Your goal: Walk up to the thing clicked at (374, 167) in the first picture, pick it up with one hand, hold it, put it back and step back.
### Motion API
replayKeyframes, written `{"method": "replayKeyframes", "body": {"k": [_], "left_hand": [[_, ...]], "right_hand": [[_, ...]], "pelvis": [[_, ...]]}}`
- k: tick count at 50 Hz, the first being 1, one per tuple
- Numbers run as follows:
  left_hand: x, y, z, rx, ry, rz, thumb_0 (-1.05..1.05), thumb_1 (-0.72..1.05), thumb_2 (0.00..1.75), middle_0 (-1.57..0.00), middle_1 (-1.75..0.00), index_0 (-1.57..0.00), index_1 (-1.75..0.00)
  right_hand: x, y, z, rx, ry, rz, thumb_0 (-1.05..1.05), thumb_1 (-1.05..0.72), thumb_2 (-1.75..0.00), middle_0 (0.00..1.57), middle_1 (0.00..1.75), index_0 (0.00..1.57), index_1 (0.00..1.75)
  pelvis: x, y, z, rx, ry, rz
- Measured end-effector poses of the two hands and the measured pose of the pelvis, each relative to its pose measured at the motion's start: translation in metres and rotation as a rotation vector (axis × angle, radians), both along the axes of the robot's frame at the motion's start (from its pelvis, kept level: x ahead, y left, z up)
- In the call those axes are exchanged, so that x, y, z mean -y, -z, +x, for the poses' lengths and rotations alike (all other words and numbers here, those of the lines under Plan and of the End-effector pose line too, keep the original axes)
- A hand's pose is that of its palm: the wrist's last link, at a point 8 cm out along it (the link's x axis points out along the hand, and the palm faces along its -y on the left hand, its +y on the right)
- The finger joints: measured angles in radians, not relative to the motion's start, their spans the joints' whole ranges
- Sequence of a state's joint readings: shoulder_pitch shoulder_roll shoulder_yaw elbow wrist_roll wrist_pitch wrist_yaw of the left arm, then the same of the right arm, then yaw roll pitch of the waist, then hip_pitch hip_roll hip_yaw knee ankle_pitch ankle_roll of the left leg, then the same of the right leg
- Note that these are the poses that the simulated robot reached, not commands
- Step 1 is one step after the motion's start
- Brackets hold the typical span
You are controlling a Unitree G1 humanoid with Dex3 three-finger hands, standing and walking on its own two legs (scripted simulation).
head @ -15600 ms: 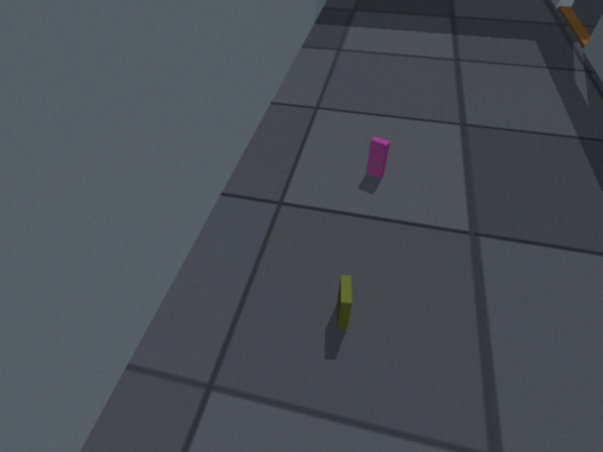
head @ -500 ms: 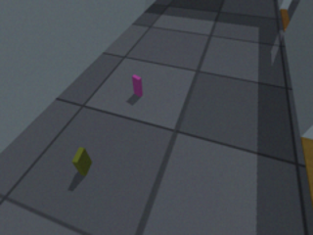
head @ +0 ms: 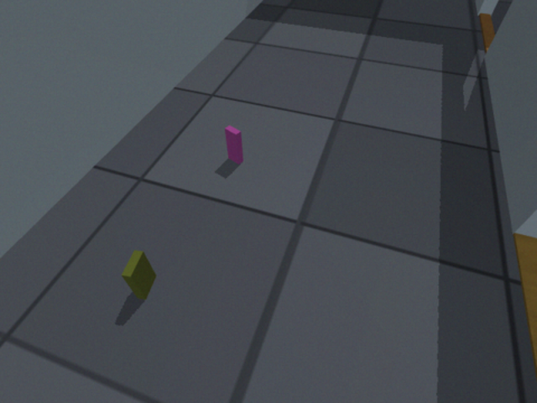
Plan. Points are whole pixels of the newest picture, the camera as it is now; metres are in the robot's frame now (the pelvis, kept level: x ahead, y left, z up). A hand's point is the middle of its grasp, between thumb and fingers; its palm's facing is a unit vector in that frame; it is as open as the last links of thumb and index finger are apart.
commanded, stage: stand
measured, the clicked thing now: (234, 145) +1.48 +0.21 -0.68
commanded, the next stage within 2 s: walk up in 0.88 s
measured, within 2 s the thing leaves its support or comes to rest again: neither
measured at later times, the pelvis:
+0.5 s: pelvis +0.00 +0.00 +0.00, yaw +0 degrees
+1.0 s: pelvis +0.01 +0.00 +0.00, yaw +2 degrees
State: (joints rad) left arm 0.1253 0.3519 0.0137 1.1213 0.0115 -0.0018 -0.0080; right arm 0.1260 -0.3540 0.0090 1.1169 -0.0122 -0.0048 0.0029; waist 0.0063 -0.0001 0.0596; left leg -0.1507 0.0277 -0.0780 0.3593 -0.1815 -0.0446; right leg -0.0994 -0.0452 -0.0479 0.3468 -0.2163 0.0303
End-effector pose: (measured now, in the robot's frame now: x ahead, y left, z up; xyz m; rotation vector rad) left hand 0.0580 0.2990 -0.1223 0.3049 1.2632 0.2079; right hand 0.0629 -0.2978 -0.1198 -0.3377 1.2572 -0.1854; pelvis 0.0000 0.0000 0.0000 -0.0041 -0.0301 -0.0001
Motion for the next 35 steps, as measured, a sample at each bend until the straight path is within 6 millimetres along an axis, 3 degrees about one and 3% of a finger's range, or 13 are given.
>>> {"method": "replayKeyframes", "body": {"k": [35], "left_hand": [[0.0013,-0.002,0.0045,0.012,0.013,0.005,0.0,0.91,0.9,-0.21,-0.3,-0.2,-0.3]], "right_hand": [[0.0005,0.0006,0.0018,0.013,0.005,0.004,0.0,-0.91,-0.89,0.21,0.3,0.2,0.3]], "pelvis": [[0.0004,0.0,-0.0002,0.004,0.004,0.0]]}}
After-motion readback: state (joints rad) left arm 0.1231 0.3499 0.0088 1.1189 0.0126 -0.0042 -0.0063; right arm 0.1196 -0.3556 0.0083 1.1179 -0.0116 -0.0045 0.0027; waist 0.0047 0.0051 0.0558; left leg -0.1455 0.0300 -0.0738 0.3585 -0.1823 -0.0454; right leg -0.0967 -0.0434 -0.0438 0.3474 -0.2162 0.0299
